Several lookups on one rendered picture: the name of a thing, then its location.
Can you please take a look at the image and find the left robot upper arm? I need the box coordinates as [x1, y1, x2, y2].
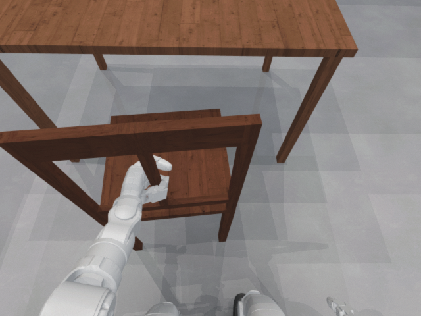
[43, 281, 116, 316]

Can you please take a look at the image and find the robot right hand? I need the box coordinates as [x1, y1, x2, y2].
[326, 296, 354, 316]

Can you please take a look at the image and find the robot left forearm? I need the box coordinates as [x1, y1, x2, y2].
[39, 195, 142, 316]

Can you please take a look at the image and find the right robot shin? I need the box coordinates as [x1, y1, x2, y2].
[243, 290, 260, 298]

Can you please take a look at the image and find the robot right thigh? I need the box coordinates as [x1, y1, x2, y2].
[237, 294, 285, 316]

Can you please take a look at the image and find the chair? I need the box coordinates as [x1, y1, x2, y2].
[0, 109, 262, 251]

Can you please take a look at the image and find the robot left hand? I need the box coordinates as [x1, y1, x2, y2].
[120, 155, 172, 205]

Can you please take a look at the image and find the table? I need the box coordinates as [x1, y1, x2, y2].
[0, 0, 358, 163]

